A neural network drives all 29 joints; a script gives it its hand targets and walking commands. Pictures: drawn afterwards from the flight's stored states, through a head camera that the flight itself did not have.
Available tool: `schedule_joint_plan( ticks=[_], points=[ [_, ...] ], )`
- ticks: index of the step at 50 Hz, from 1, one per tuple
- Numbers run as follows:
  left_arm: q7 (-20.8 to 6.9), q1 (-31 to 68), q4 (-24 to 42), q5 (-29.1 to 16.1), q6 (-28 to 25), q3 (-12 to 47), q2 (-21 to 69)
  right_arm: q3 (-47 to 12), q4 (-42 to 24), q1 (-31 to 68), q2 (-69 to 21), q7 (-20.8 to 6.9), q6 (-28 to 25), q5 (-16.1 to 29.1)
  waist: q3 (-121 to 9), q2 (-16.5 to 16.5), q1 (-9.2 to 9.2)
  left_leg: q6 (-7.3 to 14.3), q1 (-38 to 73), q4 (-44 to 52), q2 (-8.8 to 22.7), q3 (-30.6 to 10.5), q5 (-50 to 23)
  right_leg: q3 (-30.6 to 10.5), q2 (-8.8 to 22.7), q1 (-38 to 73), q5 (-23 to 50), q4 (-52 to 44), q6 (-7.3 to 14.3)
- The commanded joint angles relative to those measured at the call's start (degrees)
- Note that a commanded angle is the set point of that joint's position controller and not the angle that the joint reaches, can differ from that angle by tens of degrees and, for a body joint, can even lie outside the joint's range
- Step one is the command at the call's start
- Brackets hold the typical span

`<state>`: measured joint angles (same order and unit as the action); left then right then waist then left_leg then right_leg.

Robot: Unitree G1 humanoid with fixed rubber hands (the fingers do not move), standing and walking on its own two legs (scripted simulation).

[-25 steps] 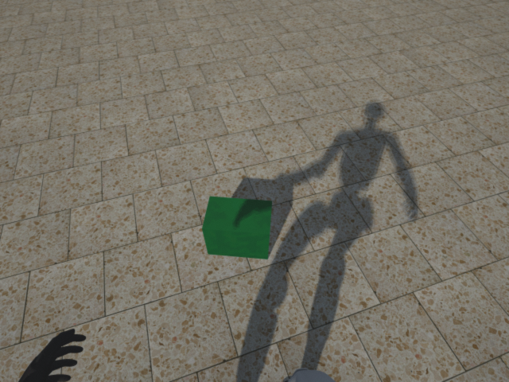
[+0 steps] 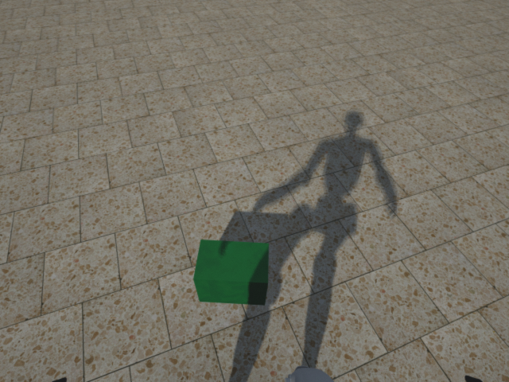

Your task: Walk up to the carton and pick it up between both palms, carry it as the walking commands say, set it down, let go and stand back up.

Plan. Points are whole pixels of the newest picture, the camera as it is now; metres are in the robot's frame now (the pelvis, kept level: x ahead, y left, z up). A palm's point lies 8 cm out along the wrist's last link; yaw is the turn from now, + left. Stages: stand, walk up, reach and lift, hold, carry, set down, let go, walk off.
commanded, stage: walk up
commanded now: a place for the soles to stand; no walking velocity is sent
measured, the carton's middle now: (233, 273) +0.62 +0.06 -0.66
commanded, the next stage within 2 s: none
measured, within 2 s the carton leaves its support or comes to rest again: neither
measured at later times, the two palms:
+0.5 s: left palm (54, 364) +0.19 +0.33 -0.10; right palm (428, 330) +0.22 -0.31 -0.10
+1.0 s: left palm (45, 336) +0.22 +0.35 -0.07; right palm (428, 310) +0.25 -0.32 -0.08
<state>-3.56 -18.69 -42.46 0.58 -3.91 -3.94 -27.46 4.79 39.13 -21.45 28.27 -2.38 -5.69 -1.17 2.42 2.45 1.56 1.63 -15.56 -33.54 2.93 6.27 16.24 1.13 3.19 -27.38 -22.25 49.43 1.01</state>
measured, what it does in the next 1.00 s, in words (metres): walks ahead: right foot, then left foot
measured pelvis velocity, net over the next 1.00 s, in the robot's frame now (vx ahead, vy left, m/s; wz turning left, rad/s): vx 0.13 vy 0.02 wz -0.02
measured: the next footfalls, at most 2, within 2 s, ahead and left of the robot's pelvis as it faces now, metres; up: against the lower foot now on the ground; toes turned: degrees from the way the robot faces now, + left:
right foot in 0.08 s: +0.16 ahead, -0.13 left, +0.00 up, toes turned -1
left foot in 0.36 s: +0.20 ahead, +0.14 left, +0.00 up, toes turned +3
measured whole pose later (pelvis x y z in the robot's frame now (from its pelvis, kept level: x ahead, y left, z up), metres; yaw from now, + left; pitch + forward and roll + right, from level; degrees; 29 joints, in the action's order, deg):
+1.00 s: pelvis +0.13 +0.02 +0.01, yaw -1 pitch -2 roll -1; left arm 2.3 -7.9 -59.2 0.9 -4.1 -1.3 -25.0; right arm 2.8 57.2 -1.3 26.1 -3.5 2.3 -2.6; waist 2.7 -2.1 0.1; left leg 1.0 -17.8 -38.6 2.5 1.3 20.8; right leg -0.8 1.2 -9.7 -14.1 25.5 -1.0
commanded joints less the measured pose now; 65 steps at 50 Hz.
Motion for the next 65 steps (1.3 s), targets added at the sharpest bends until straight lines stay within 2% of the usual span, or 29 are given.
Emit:
schedule_joint_plan(
  ticks=[1, 4, 5, 6, 7, 9, 13, 15, 17, 18, 19, 20, 21, 23, 26, 30, 46, 47, 48, 49, 50, 52, 57, 59, 60, 61, 62, 63, 65],
  points=[
    [-0.3, -1.3, 2.7, -0.1, -1.1, -3.0, -8.0, 3.4, -3.5, 0.8, 12.5, -0.2, -0.2, 0.2, 1.2, -14.0, -0.85, 11.1, -4.7, 15.0, 11.4, -12.8, 7.0, 2.1, -0.8, 4.7, 3.9, -9.6, 0.3],
    [1.2, -4.4, 1.0, 0.4, -1.7, -3.8, -9.1, 1.7, -4.1, 0.6, 9.0, -0.3, 1.1, 0.6, -1.8, -6.4, -3.76, 6.5, -12.4, 1.1, 7.7, -7.9, 7.3, 2.5, -4.4, 20.0, 7.2, -17.6, 2.0],
    [2.0, -8.2, 0.5, 0.7, -2.1, -4.7, -11.6, 0.4, -4.7, 0.3, 5.6, 0.1, 1.2, 0.6, -2.5, 2.6, -6.36, 4.1, -18.6, -12.1, 4.5, -4.5, 6.1, -8.3, 1.8, 25.4, -1.2, -23.3, 4.6],
    [2.6, -9.4, 1.8, 0.7, -2.6, -5.8, -18.1, -0.1, -5.6, 0.2, 4.5, 0.3, 1.4, 0.9, -3.0, 12.7, -6.62, 1.0, -28.8, -26.9, -1.9, -1.7, 13.5, -37.4, 19.5, 25.6, -10.3, -33.7, 12.0],
    [2.7, -7.4, 2.4, 0.1, -2.6, -5.6, -17.4, 1.3, -3.3, 0.4, 9.1, 1.2, 2.2, 0.9, -1.8, 3.4, -5.22, 1.0, -27.6, -31.8, 0.1, -10.5, 15.4, -37.6, 21.4, 22.7, -5.7, -32.1, 15.4],
    [3.4, -4.2, 3.2, -0.6, -2.3, -4.7, -14.8, 1.7, -1.8, -1.9, 10.2, 1.5, 2.3, 0.8, -0.7, 1.6, -3.33, 0.6, -26.6, -30.3, 2.3, -11.7, 11.7, -26.7, 17.3, 20.5, 6.5, -27.6, 15.6],
    [3.5, -0.9, 4.4, 0.1, -1.8, -2.9, -12.2, 1.2, 0.8, -2.9, 7.0, 1.2, 2.7, 0.4, -2.3, 6.9, -1.88, -0.8, -12.6, -17.8, 1.3, -5.8, 8.5, -11.4, 12.0, 10.4, 30.9, -22.2, 12.8],
    [3.7, 1.4, 4.2, -0.1, -1.3, -2.0, -12.0, 0.9, 2.1, -1.4, 5.8, 1.5, 2.9, 0.8, -3.5, 7.7, -1.5, -0.3, -4.2, -11.2, -0.5, -2.9, 3.5, -8.2, 10.8, 5.9, 33.9, -19.0, 11.1],
    [3.8, 3.1, 3.8, -0.6, -0.5, -0.8, -11.0, 1.0, 3.5, -1.4, 5.9, 1.9, 2.7, 0.6, -4.2, 6.3, -0.05, 1.3, 3.9, -3.1, -2.2, -2.5, -3.6, -6.4, 8.2, 1.3, 23.5, -14.5, 8.0],
    [3.9, 3.5, 3.7, -0.7, -0.1, 0.1, -9.2, 1.3, 3.9, -1.4, 7.2, 2.1, 2.4, 0.2, -3.8, 4.1, 0.42, 2.5, 6.2, -0.3, 0.0, -6.1, -6.1, -6.6, 7.2, -1.6, 16.4, -12.9, 5.7],
    [4.0, 2.6, 3.9, -0.9, 0.3, 1.0, -6.2, 1.7, 3.7, -0.6, 10.3, 2.2, 2.0, -0.3, -4.8, -4.9, -0.26, 4.8, 7.3, 4.7, 8.7, -18.5, -8.8, -3.9, 3.6, -4.4, 7.3, -6.6, 2.5],
    [4.2, 1.4, 2.3, -1.6, 0.9, 0.9, -6.7, 1.6, 2.6, 4.0, 12.7, 2.2, 1.9, 0.8, -5.0, -10.0, -1.84, 10.4, 1.2, 9.0, 16.8, -29.7, -8.2, 0.5, -2.4, 0.8, -3.8, -2.8, -0.1],
    [4.5, 1.8, 0.5, -1.2, 1.3, 0.4, -8.1, 1.2, 3.1, 6.8, 11.9, 1.9, 2.1, 0.8, -4.1, -7.7, -2.21, 11.5, -2.7, 8.3, 15.7, -27.3, -6.5, -0.9, -1.9, 5.2, -8.3, -2.9, 0.3],
    [4.5, -0.1, -2.8, -0.7, 0.8, 0.4, -7.8, -0.2, 4.3, 12.3, 9.7, 1.9, 2.9, 1.1, -2.9, -7.1, -4.43, 6.3, -7.3, 4.6, 9.8, -18.6, -2.8, -2.0, -0.8, 11.4, 0.6, -13.1, 1.0],
    [4.2, 5.7, -4.4, -0.4, -0.1, 0.3, -10.6, -1.2, 7.6, 12.4, 7.4, 1.8, 3.3, 1.8, -0.8, -4.2, -1.46, 1.2, -1.5, 0.5, 3.5, -11.3, -4.6, -9.6, 4.4, 5.9, 9.1, -19.1, 3.6],
    [4.4, 7.7, -7.9, -0.8, 0.1, 1.7, -8.3, -1.5, 10.8, 15.7, 7.0, 1.8, 3.2, 1.6, -5.1, -5.2, -2.18, 2.7, 2.9, 2.6, 6.0, -11.9, -12.7, -5.1, 1.9, 10.7, 16.3, -18.1, 1.5],
    [4.0, 17.1, -17.5, -0.5, 1.2, 2.9, -6.7, -2.7, 20.9, 23.9, 5.8, 1.7, 4.3, 1.6, -3.9, -2.2, -1.79, 0.3, 9.5, 14.0, 5.7, -8.7, -9.8, -7.0, 3.7, 15.9, 16.4, -31.3, 0.3],
    [5.8, 5.5, -18.6, -0.4, 0.1, -0.3, -14.7, 0.6, 16.4, 24.1, 11.3, -0.2, 6.4, -1.5, -3.3, -6.6, -4.18, 1.3, 2.4, 4.6, 1.6, -4.0, 4.7, -10.1, 6.4, 21.2, 5.0, -31.1, 3.3],
    [6.7, 0.2, -19.5, 0.2, -0.2, -1.6, -18.0, 0.3, 13.8, 27.2, 8.3, -1.2, 7.6, -2.1, -0.5, -1.0, -6.38, 0.6, -12.2, -3.2, -0.3, -3.4, 8.8, -18.9, 11.7, 27.6, -2.0, -32.9, 6.8],
    [7.5, -1.6, -18.2, 0.8, -0.7, -2.9, -20.0, 0.3, 10.9, 29.0, 6.6, -2.1, 8.5, -2.8, 1.5, 4.7, -8.08, 0.4, -24.2, -14.3, 1.0, -8.3, 11.4, -28.4, 19.0, 31.0, -3.8, -35.8, 11.3],
    [8.0, -0.1, -15.8, 1.0, -1.2, -3.1, -19.2, 0.7, 9.9, 27.8, 6.5, -2.6, 9.0, -3.0, 1.3, 1.9, -6.58, 0.2, -26.7, -19.8, 4.1, -13.4, 9.5, -29.2, 21.7, 30.0, 0.2, -34.9, 13.2],
    [8.2, 3.6, -12.2, 0.9, -1.6, -3.0, -16.5, 2.0, 8.7, 23.6, 7.9, -3.5, 9.1, -2.8, 1.0, 0.6, -3.43, -1.1, -25.0, -22.1, 6.0, -14.2, 6.3, -21.9, 18.1, 27.2, 5.4, -32.5, 12.2],
    [7.1, 6.7, -7.2, 1.9, -0.9, -2.4, -16.5, 3.1, 8.2, 18.4, 6.3, -3.4, 8.6, -1.2, 0.9, 8.9, -0.81, -1.1, -1.4, -9.9, 0.6, -3.7, 5.5, -8.6, 9.3, 5.1, 11.7, -26.0, 8.6],
    [6.7, 8.2, -5.9, 1.7, 0.3, -1.2, -14.0, 3.9, 11.3, 9.5, 6.8, -2.3, 8.2, -1.0, -1.4, 5.6, 2.82, -0.5, 12.1, -1.3, -3.5, -0.6, 0.8, -5.6, 5.3, -2.4, 6.6, -16.5, 5.9],
    [6.9, 5.7, -5.7, 1.3, 0.8, 0.1, -9.9, 4.4, 12.0, 4.7, 9.0, -1.6, 7.7, -1.5, -3.1, -3.4, 4.66, 1.3, 16.9, 5.8, -1.3, -5.7, 4.4, -2.4, 1.3, -5.2, 0.4, -4.8, 4.0],
    [7.3, 4.0, -3.9, 0.5, 0.9, 1.5, -5.3, 4.9, 9.5, 4.7, 15.1, -1.1, 6.7, -1.9, -3.3, -19.3, 3.87, 7.1, 13.4, 18.3, 16.1, -32.8, 14.8, -0.5, -6.3, -12.6, -13.8, 9.0, 0.3],
    [8.0, 3.8, -5.3, 0.0, 1.4, 0.1, -11.0, 5.2, 7.6, 9.1, 17.0, -0.6, 6.3, -0.7, -3.5, -10.7, 2.93, 12.2, 4.8, 19.1, 19.2, -36.0, 18.9, -9.0, -3.3, -7.2, -12.1, 15.1, 0.2],
    [7.5, 1.9, -6.3, -0.5, 1.4, -0.2, -12.4, 4.4, 6.7, 12.5, 15.1, 0.0, 6.1, -0.2, -1.7, -8.3, 0.31, 13.1, 0.6, 18.0, 18.7, -33.7, 20.3, -8.3, -1.7, -5.3, -10.2, 16.6, 0.2],
    [6.3, -1.1, -8.5, -0.3, 1.1, -0.8, -12.2, 3.1, 6.5, 15.6, 12.9, 0.8, 5.4, 0.1, -0.1, -10.1, -2.2, 10.5, -2.2, 14.9, 14.1, -25.4, 21.1, -6.0, 0.9, -0.8, -8.4, 7.3, 0.2]
  ],
)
